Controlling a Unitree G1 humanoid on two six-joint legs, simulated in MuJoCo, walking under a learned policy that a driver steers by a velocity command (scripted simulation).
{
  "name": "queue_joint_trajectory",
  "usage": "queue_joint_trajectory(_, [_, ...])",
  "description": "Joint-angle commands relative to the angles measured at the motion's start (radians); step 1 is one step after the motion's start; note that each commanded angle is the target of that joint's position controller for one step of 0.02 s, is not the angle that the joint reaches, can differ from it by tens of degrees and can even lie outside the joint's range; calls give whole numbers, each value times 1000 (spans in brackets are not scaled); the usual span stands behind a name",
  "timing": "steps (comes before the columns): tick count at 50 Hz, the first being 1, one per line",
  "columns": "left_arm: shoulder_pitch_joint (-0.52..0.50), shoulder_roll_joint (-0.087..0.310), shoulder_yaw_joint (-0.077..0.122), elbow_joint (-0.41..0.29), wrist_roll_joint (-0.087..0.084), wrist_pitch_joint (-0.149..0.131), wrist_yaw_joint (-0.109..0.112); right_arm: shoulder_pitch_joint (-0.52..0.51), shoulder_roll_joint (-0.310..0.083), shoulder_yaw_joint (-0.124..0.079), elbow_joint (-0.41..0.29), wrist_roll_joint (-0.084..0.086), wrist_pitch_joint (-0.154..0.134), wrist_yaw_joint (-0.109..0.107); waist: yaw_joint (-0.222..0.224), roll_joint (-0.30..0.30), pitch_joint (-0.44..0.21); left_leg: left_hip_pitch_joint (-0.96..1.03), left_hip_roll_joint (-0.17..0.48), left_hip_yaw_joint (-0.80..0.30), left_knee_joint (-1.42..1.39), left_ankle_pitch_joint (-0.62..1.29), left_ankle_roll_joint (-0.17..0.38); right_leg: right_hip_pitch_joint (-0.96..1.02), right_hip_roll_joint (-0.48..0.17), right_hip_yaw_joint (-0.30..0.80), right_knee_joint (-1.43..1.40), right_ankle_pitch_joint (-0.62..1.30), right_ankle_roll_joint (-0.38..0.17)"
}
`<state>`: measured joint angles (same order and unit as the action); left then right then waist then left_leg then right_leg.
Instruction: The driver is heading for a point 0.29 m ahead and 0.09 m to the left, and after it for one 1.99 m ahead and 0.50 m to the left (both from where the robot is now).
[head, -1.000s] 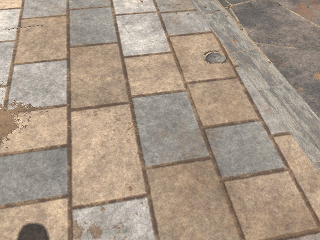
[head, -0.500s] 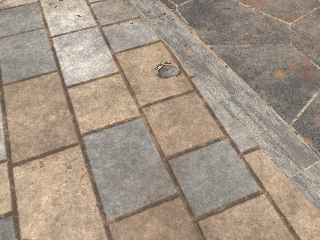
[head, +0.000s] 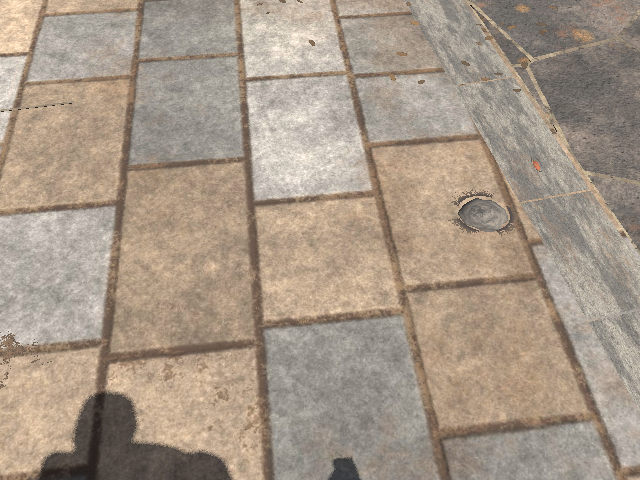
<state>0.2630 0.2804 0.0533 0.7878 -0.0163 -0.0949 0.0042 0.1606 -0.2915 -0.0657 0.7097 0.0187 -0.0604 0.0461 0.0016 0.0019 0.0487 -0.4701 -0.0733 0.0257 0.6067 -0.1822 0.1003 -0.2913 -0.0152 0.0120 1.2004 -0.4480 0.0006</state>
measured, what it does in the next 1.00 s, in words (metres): walks ahead, turning left: right foot, then left foot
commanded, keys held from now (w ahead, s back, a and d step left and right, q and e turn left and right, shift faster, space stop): w+q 0.10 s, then q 0.64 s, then no key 0.26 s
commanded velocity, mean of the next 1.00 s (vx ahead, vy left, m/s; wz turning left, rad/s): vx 0.17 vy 0.00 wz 0.52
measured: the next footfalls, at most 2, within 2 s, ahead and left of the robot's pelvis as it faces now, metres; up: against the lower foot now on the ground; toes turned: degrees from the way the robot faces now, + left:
right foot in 0.36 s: +0.39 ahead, -0.09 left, +0.00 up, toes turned +18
left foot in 0.82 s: +0.23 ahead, +0.12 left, +0.00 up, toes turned +31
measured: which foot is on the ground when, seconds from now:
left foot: down 0.00-0.38, up 0.40-0.80, down 0.82-1.00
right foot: up 0.00-0.34, down 0.36-0.82, up 0.84-1.00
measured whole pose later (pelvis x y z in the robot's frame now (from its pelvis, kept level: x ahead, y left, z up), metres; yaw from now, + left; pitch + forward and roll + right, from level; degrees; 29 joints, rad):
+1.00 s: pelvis +0.23 +0.02 +0.02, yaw +32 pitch +2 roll -2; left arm 0.14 0.32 0.09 0.79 0.00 0.03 0.02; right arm 0.21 -0.26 -0.04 0.63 -0.02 0.01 -0.01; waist 0.00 -0.04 0.02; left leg -0.27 -0.01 -0.02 0.48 -0.23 0.04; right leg -0.53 -0.03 -0.01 1.03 -0.37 0.07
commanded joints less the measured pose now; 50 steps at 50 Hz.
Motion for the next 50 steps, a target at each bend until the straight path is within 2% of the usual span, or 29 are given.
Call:
queue_joint_trajectory(1, [-83,131,27,-129,17,-52,2,109,-112,-33,-51,-3,-11,-13,-35,-16,-145,454,285,-468,-315,130,202,-425,-79,85,16,90,-15])
queue_joint_trajectory(2, [-64,131,31,-130,24,-39,2,83,-105,-27,-69,-14,-9,-17,-5,12,-124,371,262,-435,-338,191,201,-365,-92,87,-15,113,-7])
queue_joint_trajectory(4, [-37,109,29,-129,32,-17,4,75,-115,-31,-76,-12,-12,-25,17,30,-109,291,240,-386,-366,280,211,-332,-93,68,-90,136,21])
queue_joint_trajectory(6, [-75,91,24,-143,37,-4,11,88,-143,-38,-71,-11,-13,-38,15,29,-77,232,216,-324,-369,406,203,-336,-77,45,-193,203,53])
queue_joint_trajectory(9, [-168,57,10,-162,41,-4,13,109,-158,-46,-57,-2,9,-58,-13,62,-78,180,134,-220,-298,565,128,-258,-12,17,-427,384,73])
queue_joint_trajectory(13, [-263,67,12,-181,21,-5,-4,161,-155,-48,-42,7,46,-77,-57,107,-120,236,134,-296,-219,441,74,-186,61,30,-624,500,69])
queue_joint_trajectory(15, [-257,98,24,-183,22,-9,-10,153,-145,-48,-49,5,58,-83,-43,116,-125,299,153,-379,-154,387,60,-173,67,65,-692,456,50])
queue_joint_trajectory(17, [-191,118,36,-167,28,-21,-12,98,-134,-47,-74,3,61,-88,4,135,-137,329,142,-427,-59,364,31,-99,53,72,-775,476,15])
queue_joint_trajectory(18, [-133,139,43,-160,41,-28,-6,77,-108,-39,-93,0,58,-86,34,112,-184,299,92,-403,53,325,-4,37,-4,88,-827,615,-22])
queue_joint_trajectory(19, [-53,195,52,-162,60,-26,5,88,-51,-18,-122,-19,53,-84,51,-32,-304,160,13,-308,309,10,-53,290,-210,253,-769,959,-96])
queue_joint_trajectory(20, [-31,210,53,-147,72,-7,4,302,-29,-7,-118,-5,50,-76,-44,-311,-437,-87,-98,-243,543,-586,-105,547,-460,585,-747,1126,-312])
queue_joint_trajectory(21, [-65,152,47,-164,34,11,5,340,-146,-29,-75,-2,60,-71,-37,-215,-425,-141,5,-234,669,-513,-137,478,-464,629,-773,840,-320])
queue_joint_trajectory(22, [-99,93,30,-185,29,25,12,223,-196,-48,-82,4,78,-74,3,-135,-306,-177,34,-190,716,-426,-164,380,-380,475,-794,685,-269])
queue_joint_trajectory(23, [-138,76,20,-187,35,43,15,168,-188,-51,-91,5,99,-81,-1,-79,-241,-178,59,-160,708,-362,-177,275,-318,380,-825,555,-232])
queue_joint_trajectory(25, [-193,96,20,-182,41,61,21,144,-148,-47,-110,5,125,-83,-24,-115,-128,-114,86,-115,657,-290,-185,68,-238,241,-896,447,-210])
queue_joint_trajectory(26, [-198,104,24,-177,47,63,23,154,-117,-41,-113,5,128,-83,-28,-136,-113,-80,84,-88,613,-267,-184,27,-211,182,-919,447,-209])
queue_joint_trajectory(28, [-189,110,30,-163,46,63,26,143,-89,-33,-122,0,124,-84,-19,-146,-131,-65,94,-64,531,-250,-185,51,-223,131,-928,507,-234])
queue_joint_trajectory(32, [-197,142,44,-149,34,75,29,81,-81,-25,-151,-7,118,-71,1,-133,-178,-4,138,-49,361,-188,-168,91,-274,80,-931,508,-256])
queue_joint_trajectory(37, [-192,175,56,-125,16,90,18,61,-101,-32,-168,-5,122,-48,4,-155,-158,98,125,5,160,-166,-121,100,-299,29,-907,420,-225])
queue_joint_trajectory(39, [-195,172,54,-108,-4,97,16,112,-88,-35,-149,-12,119,-41,-32,-136,-161,216,87,37,-38,-72,-78,73,-276,-2,-833,395,-177])
queue_joint_trajectory(40, [-155,145,47,-85,-10,101,14,148,-104,-42,-134,-17,117,-43,-38,-102,-154,303,73,16,-136,-10,-47,18,-241,-37,-765,331,-120])
queue_joint_trajectory(41, [-120,82,30,-79,10,102,5,163,-179,-60,-140,-21,114,-55,-13,105,-137,405,238,-226,-253,167,19,-137,-145,-141,-550,147,-18])
queue_joint_trajectory(42, [-147,65,20,-125,45,95,2,118,-259,-66,-179,-31,112,-65,2,325,-101,421,456,-493,-271,381,188,-378,-5,-157,-336,-191,62])
queue_joint_trajectory(43, [-226,123,40,-136,34,92,13,147,-234,-62,-173,-62,91,-61,-75,232,-144,326,472,-492,-297,323,251,-359,-17,-21,-156,-202,59])
queue_joint_trajectory(44, [-220,137,49,-125,12,98,16,101,-201,-49,-165,-65,73,-58,-42,185,-123,299,408,-401,-296,269,203,-350,-32,11,-97,-123,47])
queue_joint_trajectory(45, [-181,128,52,-95,11,106,21,33,-170,-40,-164,-47,63,-58,-7,147,-115,296,347,-326,-286,228,142,-345,-40,20,-97,-45,46])
queue_joint_trajectory(46, [-159,130,54,-73,21,113,26,-6,-132,-26,-166,-32,57,-60,5,145,-117,294,318,-280,-276,265,111,-331,-42,18,-93,11,55])
queue_joint_trajectory(48, [-127,112,51,-57,23,115,24,-26,-87,-5,-161,-34,53,-66,27,132,-137,272,283,-220,-263,378,105,-249,-33,12,-88,90,73])
queue_joint_trajectory(50, [-132,82,37,-55,14,113,19,-25,-77,-1,-150,-36,53,-68,22,129,-141,310,263,-192,-249,384,100,-214,-41,13,-229,120,80])
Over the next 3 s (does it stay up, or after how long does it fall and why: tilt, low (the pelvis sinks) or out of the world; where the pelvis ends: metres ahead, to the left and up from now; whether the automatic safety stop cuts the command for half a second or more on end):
stays up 0.80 0.39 0.03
